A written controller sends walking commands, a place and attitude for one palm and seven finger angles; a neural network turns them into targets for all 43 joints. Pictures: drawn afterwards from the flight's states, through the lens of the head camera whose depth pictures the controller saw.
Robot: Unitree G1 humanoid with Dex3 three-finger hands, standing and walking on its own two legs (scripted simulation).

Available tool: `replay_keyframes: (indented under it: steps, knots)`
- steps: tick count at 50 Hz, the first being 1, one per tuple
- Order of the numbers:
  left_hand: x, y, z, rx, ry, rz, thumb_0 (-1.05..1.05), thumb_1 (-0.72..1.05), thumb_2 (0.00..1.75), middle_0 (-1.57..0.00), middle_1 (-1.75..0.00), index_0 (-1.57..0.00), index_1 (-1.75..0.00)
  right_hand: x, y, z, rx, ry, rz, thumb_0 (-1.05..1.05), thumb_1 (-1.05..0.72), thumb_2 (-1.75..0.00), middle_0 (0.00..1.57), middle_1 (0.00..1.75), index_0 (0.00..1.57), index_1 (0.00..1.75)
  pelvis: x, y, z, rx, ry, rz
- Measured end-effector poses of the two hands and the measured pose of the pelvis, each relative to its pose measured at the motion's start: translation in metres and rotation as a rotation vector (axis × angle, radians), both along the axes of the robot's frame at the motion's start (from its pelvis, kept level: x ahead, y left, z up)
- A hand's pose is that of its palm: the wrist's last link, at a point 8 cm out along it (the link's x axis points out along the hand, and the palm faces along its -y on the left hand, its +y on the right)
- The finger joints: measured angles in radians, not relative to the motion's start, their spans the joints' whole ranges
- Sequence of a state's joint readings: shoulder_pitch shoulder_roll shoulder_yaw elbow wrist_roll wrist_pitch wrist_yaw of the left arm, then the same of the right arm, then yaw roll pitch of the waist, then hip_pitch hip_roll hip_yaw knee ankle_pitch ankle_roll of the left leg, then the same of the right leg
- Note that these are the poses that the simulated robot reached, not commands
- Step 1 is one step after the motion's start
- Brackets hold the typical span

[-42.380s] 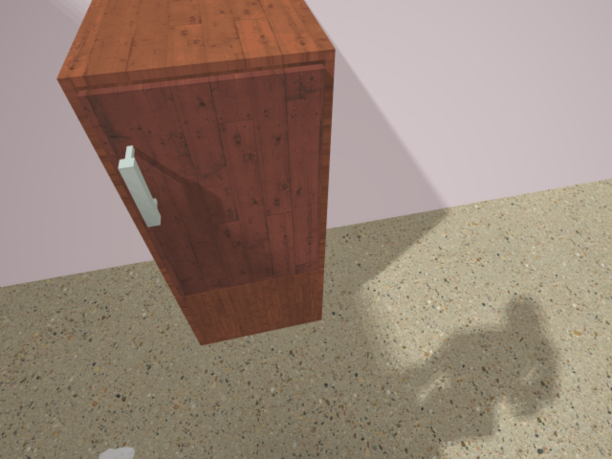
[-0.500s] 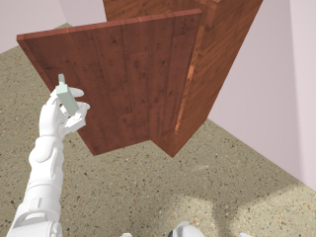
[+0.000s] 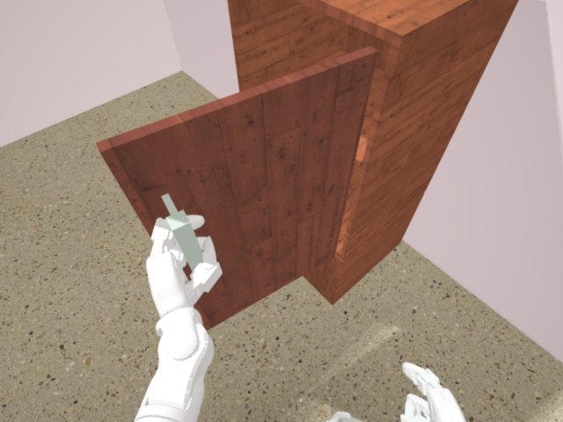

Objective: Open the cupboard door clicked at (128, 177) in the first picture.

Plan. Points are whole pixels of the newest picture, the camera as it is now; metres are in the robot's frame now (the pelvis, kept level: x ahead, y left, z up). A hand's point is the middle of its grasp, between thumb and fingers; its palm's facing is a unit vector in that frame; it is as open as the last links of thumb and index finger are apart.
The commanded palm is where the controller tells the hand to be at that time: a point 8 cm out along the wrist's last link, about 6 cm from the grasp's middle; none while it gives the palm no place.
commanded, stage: pull the door open along its arc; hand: left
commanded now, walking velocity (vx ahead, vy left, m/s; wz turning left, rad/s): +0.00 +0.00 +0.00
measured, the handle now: (185, 238) +0.36 +0.17 +0.05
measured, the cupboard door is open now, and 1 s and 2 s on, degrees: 80 87 90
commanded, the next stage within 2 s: open thumb and fingers to let go in 0.12 s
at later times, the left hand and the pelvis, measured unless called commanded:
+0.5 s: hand (232, 289) +0.28 +0.09 +0.05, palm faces +0.42 -0.91 -0.03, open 7.7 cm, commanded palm +0.23 +0.13 +0.05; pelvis -0.01 -0.03 +0.00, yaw +2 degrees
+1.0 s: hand (229, 287) +0.29 +0.09 +0.05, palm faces +0.37 -0.93 +0.00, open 14.9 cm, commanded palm +0.24 +0.14 +0.05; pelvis -0.02 +0.01 -0.01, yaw +1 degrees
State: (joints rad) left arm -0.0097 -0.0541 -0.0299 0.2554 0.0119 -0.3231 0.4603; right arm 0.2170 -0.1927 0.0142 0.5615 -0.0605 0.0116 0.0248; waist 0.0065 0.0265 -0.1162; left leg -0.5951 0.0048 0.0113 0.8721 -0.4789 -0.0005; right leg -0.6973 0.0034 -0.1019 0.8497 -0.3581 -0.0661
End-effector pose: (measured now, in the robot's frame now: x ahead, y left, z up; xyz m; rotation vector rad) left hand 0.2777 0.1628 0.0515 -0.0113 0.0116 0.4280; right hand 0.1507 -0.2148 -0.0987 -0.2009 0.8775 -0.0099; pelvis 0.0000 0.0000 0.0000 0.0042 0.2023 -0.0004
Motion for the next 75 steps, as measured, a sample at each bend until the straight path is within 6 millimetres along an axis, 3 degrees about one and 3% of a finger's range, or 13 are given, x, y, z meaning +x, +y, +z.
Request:
replay_keyframes:
  steps: [9, 13, 23, 36, 42, 50, 58, 65, 68, 75]
  knots:
    - [-0.039, -0.041, 0.003, -0.01, 0.038, -0.02, 0.02, 0.67, 0.71, -0.33, -1.34, -0.37, -1.35, 0.007, -0.016, 0.004, -0.002, -0.041, -0.003, 0.02, -0.91, -0.9, 0.2, 0.3, 0.21, 0.3, 0.004, -0.012, 0.001, 0.008, -0.023, 0.008]
    - [-0.047, -0.052, 0.003, 0.03, 0.032, -0.034, 0.01, 0.65, 0.71, -0.34, -1.34, -0.37, -1.35, 0.015, -0.019, 0.005, -0.01, -0.078, 0.01, 0.02, -0.91, -0.9, 0.2, 0.3, 0.2, 0.3, 0.002, -0.018, -0.002, 0.012, -0.028, 0.017]
    - [-0.037, -0.04, 0.002, 0.032, 0.029, 0.008, 0.01, 0.49, 0.71, -0.37, -1.31, -0.38, -1.31, 0.023, -0.015, 0.003, 0.002, -0.098, 0.02, 0.02, -0.91, -0.9, 0.2, 0.3, 0.2, 0.3, -0.008, -0.026, -0.004, 0.017, -0.03, 0.027]
    - [-0.04, -0.033, 0.002, 0.012, 0.012, -0.022, 0.01, -0.22, 0.41, -0.32, -1.22, -0.33, -1.22, 0.004, -0.013, 0.001, -0.019, -0.076, 0.01, 0.02, -0.91, -0.9, 0.2, 0.3, 0.21, 0.3, -0.015, -0.014, -0.004, 0.011, -0.039, 0.024]
    - [-0.037, -0.03, 0.001, 0.011, 0.005, -0.035, 0.0, -0.4, 0.34, -0.29, -1.09, -0.31, -1.09, -0.005, -0.007, 0.001, -0.027, -0.064, -0.001, 0.02, -0.91, -0.9, 0.2, 0.3, 0.21, 0.3, -0.017, -0.006, -0.005, 0.006, -0.038, 0.018]
    - [-0.032, -0.029, 0.001, 0.005, 0.005, -0.054, -0.01, -0.48, 0.3, -0.25, -0.78, -0.27, -0.77, -0.006, 0.008, 0.002, -0.021, -0.067, 0.005, 0.02, -0.91, -0.9, 0.2, 0.3, 0.21, 0.3, -0.018, 0.005, -0.006, -0.001, -0.037, 0.011]
    - [-0.034, -0.027, 0.001, 0.009, 0.006, -0.059, -0.01, -0.49, 0.3, -0.35, -0.63, -0.36, -0.63, 0.0, 0.022, 0.001, -0.009, -0.074, 0.029, 0.02, -0.91, -0.9, 0.2, 0.3, 0.21, 0.3, -0.017, 0.014, -0.007, -0.007, -0.033, 0.01]
    - [-0.042, -0.011, -0.001, 0.148, -0.015, -0.434, -0.01, -0.49, 0.3, -0.27, -0.46, -0.21, -0.46, -0.001, 0.026, 0.0, -0.017, -0.093, 0.046, 0.02, -0.9, -0.9, 0.21, 0.3, 0.21, 0.3, -0.02, 0.019, -0.011, -0.011, -0.041, 0.026]
    - [-0.044, -0.011, 0.0, 0.09, 0.002, -0.559, -0.01, -0.49, 0.3, -0.22, -0.4, -0.16, -0.4, -0.003, 0.027, 0.002, -0.009, -0.117, 0.028, 0.02, -0.9, -0.9, 0.21, 0.3, 0.21, 0.3, -0.022, 0.024, -0.011, -0.019, -0.054, 0.029]
    - [-0.049, -0.02, 0.001, -0.031, 0.013, -0.528, -0.01, -0.5, 0.3, -0.16, -0.33, -0.19, -0.34, -0.001, 0.032, 0.013, 0.008, -0.175, 0.012, 0.02, -0.91, -0.9, 0.2, 0.3, 0.21, 0.3, -0.018, 0.029, -0.009, -0.009, -0.047, 0.007]
